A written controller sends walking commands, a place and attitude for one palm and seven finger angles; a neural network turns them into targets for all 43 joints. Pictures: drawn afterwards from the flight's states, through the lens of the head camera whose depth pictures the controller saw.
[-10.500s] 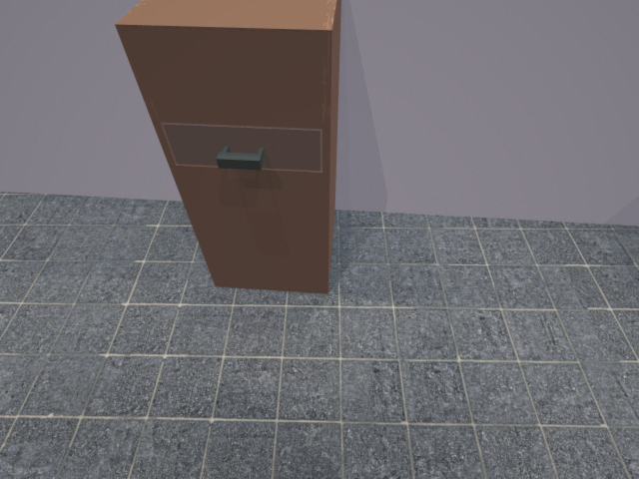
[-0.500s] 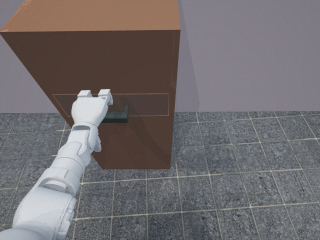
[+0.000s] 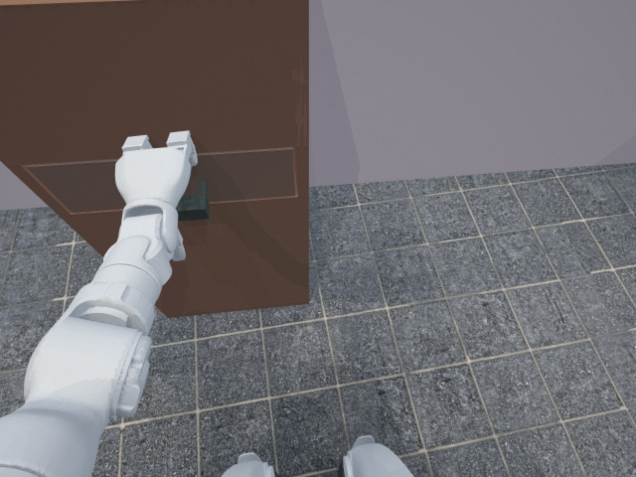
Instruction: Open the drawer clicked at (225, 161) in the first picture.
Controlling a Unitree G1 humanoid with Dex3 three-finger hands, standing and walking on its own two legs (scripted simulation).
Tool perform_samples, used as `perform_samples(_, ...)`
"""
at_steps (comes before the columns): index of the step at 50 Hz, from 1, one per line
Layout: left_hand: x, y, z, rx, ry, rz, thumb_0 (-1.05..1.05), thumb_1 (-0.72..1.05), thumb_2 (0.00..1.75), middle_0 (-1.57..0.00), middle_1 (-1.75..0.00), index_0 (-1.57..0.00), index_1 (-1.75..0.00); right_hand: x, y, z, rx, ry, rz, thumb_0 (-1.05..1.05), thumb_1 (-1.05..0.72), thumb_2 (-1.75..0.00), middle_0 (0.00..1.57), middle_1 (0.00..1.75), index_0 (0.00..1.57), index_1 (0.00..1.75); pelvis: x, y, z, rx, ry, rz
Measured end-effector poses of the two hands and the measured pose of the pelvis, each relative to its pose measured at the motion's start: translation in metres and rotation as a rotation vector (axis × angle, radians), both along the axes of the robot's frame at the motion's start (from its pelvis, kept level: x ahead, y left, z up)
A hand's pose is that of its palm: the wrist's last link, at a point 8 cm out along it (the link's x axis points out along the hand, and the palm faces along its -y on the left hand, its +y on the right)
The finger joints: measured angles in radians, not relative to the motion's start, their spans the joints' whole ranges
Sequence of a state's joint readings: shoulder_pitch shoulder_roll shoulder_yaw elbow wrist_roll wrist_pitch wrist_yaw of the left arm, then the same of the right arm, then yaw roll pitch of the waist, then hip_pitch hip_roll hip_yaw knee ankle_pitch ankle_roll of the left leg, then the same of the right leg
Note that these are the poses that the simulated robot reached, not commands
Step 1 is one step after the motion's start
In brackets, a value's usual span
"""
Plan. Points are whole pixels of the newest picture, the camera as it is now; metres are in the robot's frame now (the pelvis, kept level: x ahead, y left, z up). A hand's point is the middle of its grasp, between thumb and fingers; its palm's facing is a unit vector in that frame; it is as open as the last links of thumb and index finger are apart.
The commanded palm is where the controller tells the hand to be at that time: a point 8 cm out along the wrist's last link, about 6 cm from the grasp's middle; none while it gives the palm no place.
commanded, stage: move the hooked fingers above the handle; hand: left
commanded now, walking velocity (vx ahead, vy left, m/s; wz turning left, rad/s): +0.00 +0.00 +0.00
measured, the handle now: (174, 197) +0.55 +0.17 -0.06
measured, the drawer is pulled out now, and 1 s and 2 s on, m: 0.00 0.00 0.00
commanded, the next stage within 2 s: lower the fingers behind the handle in 0.54 s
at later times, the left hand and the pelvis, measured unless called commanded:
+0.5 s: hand (163, 199) +0.50 +0.17 +0.00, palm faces -0.04 -0.04 -1.00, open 13.7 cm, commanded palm +0.48 +0.18 +0.05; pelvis +0.01 +0.00 +0.00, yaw +1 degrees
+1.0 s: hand (164, 215) +0.49 +0.18 -0.03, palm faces -0.04 -0.05 -1.00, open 13.8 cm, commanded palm +0.48 +0.17 +0.03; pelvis +0.01 +0.01 -0.01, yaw +1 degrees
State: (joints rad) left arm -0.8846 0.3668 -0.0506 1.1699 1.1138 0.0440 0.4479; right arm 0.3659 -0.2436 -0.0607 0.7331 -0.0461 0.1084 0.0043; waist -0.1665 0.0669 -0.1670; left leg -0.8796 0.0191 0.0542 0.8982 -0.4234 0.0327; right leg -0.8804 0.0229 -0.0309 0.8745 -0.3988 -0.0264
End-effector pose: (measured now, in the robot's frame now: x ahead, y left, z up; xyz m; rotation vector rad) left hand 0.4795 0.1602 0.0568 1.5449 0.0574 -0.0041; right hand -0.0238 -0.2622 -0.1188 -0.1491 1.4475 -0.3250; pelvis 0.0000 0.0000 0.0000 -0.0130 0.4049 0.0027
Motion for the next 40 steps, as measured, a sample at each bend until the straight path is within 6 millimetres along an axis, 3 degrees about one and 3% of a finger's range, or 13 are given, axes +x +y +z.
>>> perform_samples(8,-0.004,0.011,0.001,0.011,0.045,0.012,0.00,-0.49,0.30,-0.32,-1.20,-0.33,-1.21,-0.002,0.005,0.002,0.012,0.003,-0.002,0.01,-0.90,-0.90,0.20,0.30,0.20,0.30,0.001,0.000,0.004,-0.001,-0.010,0.001)
perform_samples(27,0.001,0.009,-0.001,-0.012,0.005,-0.006,0.00,-0.49,0.30,-0.32,-1.20,-0.34,-1.22,0.034,0.000,0.004,-0.017,-0.057,0.047,0.00,-0.90,-0.90,0.20,0.30,0.20,0.30,0.006,0.004,0.001,-0.009,0.000,0.012)
perform_samples(40,-0.005,0.025,-0.010,-0.004,0.056,-0.004,0.00,-0.49,0.30,-0.32,-1.20,-0.32,-1.20,0.029,0.007,0.002,-0.005,-0.039,0.039,0.00,-0.90,-0.90,0.20,0.30,0.20,0.30,0.009,0.006,0.001,-0.011,0.001,0.009)
